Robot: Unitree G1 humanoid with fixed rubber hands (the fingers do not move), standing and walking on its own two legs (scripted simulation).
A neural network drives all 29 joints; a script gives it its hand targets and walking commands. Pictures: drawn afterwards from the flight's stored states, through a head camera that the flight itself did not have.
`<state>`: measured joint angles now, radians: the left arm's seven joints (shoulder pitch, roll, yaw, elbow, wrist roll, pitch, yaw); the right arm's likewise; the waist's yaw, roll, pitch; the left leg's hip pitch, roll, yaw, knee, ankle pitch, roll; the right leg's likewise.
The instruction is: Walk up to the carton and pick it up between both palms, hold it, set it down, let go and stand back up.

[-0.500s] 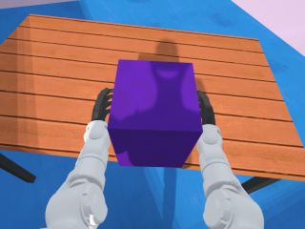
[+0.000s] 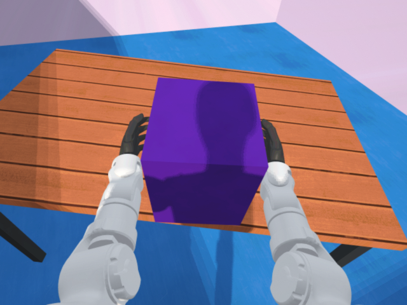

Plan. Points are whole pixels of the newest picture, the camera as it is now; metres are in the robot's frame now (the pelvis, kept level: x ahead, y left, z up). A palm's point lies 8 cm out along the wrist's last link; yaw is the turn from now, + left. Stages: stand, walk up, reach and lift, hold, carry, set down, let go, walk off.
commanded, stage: reach and lift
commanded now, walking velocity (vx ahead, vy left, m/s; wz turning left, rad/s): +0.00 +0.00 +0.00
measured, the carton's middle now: (201, 156) +0.42 -0.02 +0.06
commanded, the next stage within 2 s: hold in 1.98 s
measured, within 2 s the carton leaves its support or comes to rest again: neither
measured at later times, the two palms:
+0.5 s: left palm (130, 148) +0.40 +0.13 +0.12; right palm (281, 161) +0.36 -0.16 +0.11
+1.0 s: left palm (128, 149) +0.37 +0.12 +0.14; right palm (290, 164) +0.34 -0.17 +0.14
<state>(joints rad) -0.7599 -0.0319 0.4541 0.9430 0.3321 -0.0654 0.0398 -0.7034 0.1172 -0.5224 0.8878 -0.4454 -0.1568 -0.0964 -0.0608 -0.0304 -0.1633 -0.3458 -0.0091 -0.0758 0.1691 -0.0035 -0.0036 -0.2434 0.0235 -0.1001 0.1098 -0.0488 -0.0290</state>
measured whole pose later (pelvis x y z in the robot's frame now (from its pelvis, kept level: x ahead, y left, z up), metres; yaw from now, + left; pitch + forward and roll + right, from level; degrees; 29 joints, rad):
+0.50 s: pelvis +0.00 +0.00 +0.00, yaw +0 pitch +0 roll -1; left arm -0.65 -0.05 0.32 0.60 0.29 0.23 0.03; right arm -0.60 0.07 -0.27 0.74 -0.14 0.00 -0.14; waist -0.07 -0.06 -0.05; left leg -0.17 0.00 -0.06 0.22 -0.06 0.00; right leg -0.05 0.03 -0.09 0.13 -0.09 -0.03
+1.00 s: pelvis -0.01 +0.00 +0.00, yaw -1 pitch -3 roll -1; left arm -0.54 -0.04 0.21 0.19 0.24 0.54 0.04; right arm -0.51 0.02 -0.07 0.41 0.06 0.24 -0.19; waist -0.09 -0.07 0.03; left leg -0.12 0.00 -0.05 0.26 -0.08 0.00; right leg -0.01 0.03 -0.08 0.16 -0.10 -0.03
